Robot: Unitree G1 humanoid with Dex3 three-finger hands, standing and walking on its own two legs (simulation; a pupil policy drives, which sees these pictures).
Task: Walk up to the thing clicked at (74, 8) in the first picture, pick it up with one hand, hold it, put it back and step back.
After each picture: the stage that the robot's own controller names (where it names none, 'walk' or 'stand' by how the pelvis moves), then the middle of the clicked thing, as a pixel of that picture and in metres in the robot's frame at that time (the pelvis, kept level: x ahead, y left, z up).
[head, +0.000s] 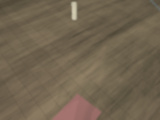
stand; (74, 11) +2.08 +0.09 -0.66
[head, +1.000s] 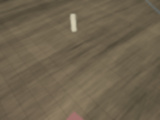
walk; (73, 23) +1.96 +0.23 -0.64
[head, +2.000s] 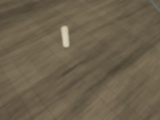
walk; (65, 37) +1.39 +0.25 -0.65
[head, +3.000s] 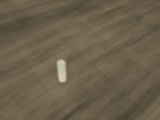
walk; (61, 71) +0.89 +0.20 -0.64
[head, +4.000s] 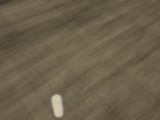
walk; (57, 106) +0.55 +0.17 -0.63
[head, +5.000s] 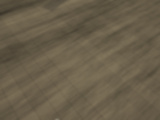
stand; out of the picture +0.39 +0.17 -0.64
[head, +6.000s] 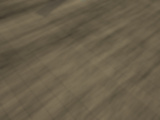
stand; out of the picture +0.37 +0.18 -0.66
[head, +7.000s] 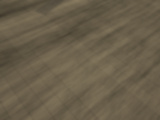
stand; out of the picture +0.38 +0.18 -0.66
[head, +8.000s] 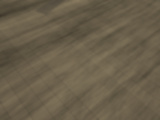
stand; out of the picture +0.37 +0.18 -0.66
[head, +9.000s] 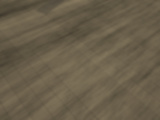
stand; out of the picture +0.37 +0.18 -0.66
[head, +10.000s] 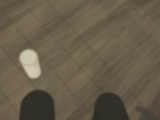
go down; (31, 65) +0.45 +0.21 -0.33
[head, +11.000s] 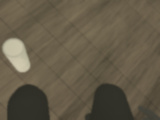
go down; (19, 58) +0.45 +0.24 -0.27
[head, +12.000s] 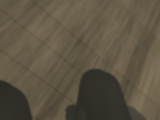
close in; out of the picture +0.42 +0.28 -0.17
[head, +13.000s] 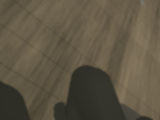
close; out of the picture +0.43 +0.29 -0.16
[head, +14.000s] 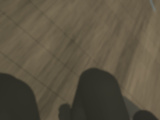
lift; out of the picture +0.36 +0.27 -0.16
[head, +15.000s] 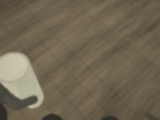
lift; (25, 86) +0.31 +0.18 +0.04
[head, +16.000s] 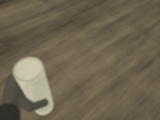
hold; (37, 91) +0.31 +0.15 +0.06
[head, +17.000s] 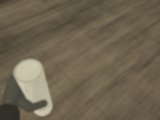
hold; (37, 92) +0.31 +0.15 +0.04
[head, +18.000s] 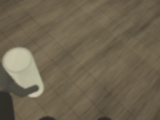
crouch; (28, 77) +0.37 +0.17 -0.02
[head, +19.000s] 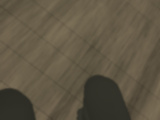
lower; out of the picture +0.47 +0.26 -0.07
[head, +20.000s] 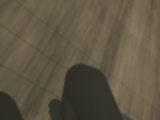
lower; out of the picture +0.44 +0.30 -0.17
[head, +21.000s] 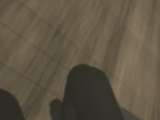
lower; out of the picture +0.43 +0.30 -0.16
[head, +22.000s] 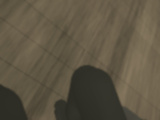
lower; out of the picture +0.41 +0.31 -0.16
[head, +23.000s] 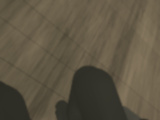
lower; out of the picture +0.40 +0.29 -0.16
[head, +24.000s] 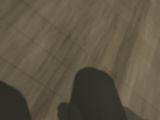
open; out of the picture +0.41 +0.28 -0.16
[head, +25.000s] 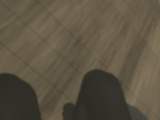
stand; out of the picture +0.41 +0.27 -0.18
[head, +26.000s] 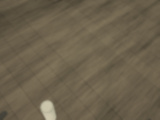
stand; (49, 112) +0.39 +0.17 -0.53
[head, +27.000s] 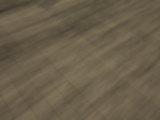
stand; out of the picture +0.39 +0.17 -0.60
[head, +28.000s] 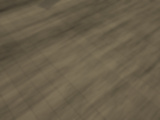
stand; out of the picture +0.38 +0.17 -0.60
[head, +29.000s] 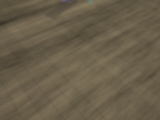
stand; out of the picture +0.41 +0.15 -0.65
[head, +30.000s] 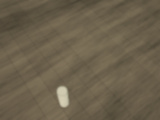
walk; (63, 97) +0.50 +0.14 -0.62
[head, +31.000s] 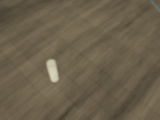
walk; (52, 71) +0.75 +0.24 -0.62
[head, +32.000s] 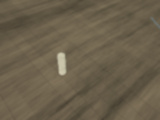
stand; (61, 64) +1.02 +0.18 -0.64
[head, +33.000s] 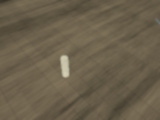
stand; (65, 66) +1.01 +0.17 -0.66
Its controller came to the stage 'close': yes
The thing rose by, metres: 0.68
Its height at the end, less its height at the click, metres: +0.00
